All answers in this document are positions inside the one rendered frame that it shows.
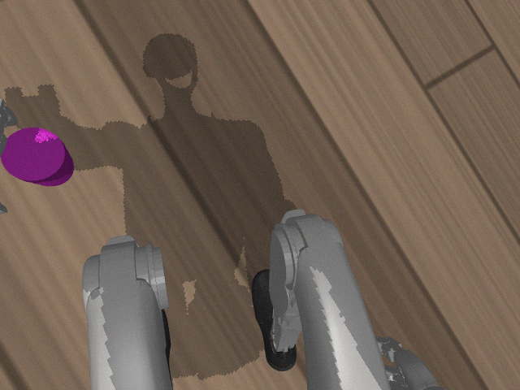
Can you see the right robot hand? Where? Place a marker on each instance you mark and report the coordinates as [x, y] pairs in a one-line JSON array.
[[410, 372]]

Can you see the left robot hand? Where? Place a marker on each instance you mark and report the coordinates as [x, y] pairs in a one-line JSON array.
[[7, 118]]

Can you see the right robot foot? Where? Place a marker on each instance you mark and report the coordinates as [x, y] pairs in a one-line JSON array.
[[263, 310]]

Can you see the cup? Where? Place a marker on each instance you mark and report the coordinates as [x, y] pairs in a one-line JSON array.
[[38, 156]]

